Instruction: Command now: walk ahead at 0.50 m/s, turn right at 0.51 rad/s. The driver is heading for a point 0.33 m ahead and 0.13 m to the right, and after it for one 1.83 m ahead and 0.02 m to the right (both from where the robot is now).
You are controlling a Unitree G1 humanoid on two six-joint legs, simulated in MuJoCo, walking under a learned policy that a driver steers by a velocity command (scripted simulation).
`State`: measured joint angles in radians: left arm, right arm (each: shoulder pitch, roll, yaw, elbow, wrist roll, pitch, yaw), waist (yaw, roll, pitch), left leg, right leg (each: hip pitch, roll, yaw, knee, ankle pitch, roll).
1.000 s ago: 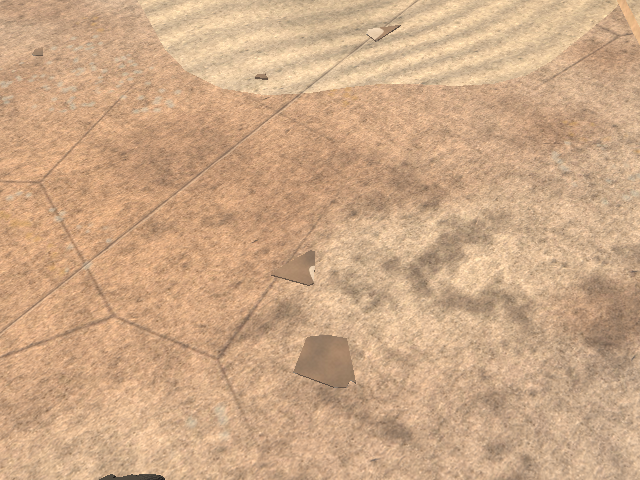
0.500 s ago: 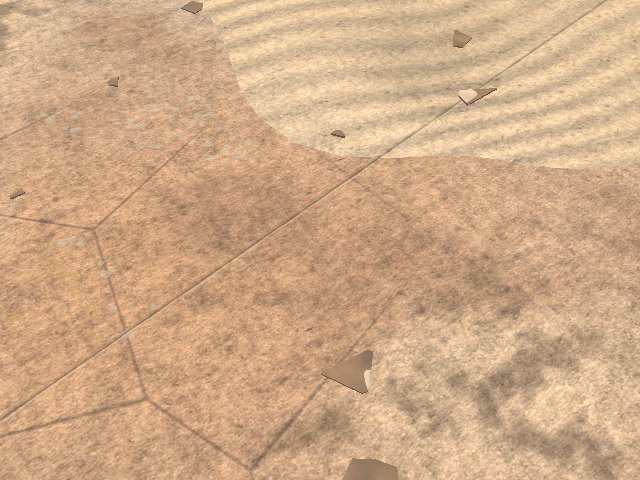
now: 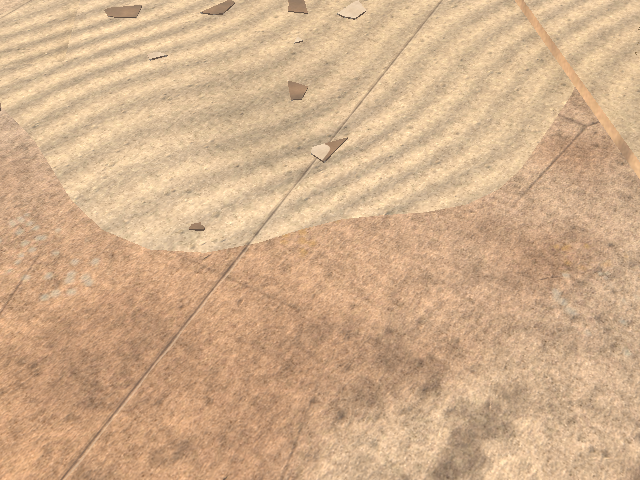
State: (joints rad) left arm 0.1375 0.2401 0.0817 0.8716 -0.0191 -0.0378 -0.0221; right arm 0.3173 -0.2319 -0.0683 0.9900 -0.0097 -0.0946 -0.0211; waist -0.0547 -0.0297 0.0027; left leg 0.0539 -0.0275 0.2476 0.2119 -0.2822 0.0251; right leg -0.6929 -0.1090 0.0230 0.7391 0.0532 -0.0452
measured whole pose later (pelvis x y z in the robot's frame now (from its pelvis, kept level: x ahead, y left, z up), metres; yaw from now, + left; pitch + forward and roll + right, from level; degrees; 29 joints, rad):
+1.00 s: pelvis +0.57 -0.07 +0.01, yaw -8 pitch +3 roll -1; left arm 0.06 0.27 0.06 0.68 0.01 -0.10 0.01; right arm 0.37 -0.26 -0.06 0.83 0.02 -0.06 0.00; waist -0.08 -0.02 0.02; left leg -0.14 -0.10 -0.14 0.32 -0.21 0.08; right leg -0.63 -0.05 0.11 0.63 -0.03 0.04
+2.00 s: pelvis +0.84 -0.11 -0.01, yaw +15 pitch +0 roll +1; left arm 0.22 0.26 0.03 0.85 0.02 0.02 0.01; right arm 0.15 -0.24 -0.03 0.71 -0.01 0.01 0.00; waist 0.01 0.01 0.00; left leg -0.34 -0.03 -0.01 0.58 -0.30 0.01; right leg -0.27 -0.05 0.00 0.58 -0.32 0.01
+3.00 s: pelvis +1.25 -0.04 +0.01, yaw +14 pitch +1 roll -1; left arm 0.34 0.26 0.05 0.90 0.00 -0.09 -0.02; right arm 0.14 -0.29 -0.06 0.77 0.00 -0.07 -0.01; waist 0.07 0.04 0.01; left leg -0.70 0.14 -0.05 0.78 0.02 -0.01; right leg -0.07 0.08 -0.05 0.22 -0.17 -0.07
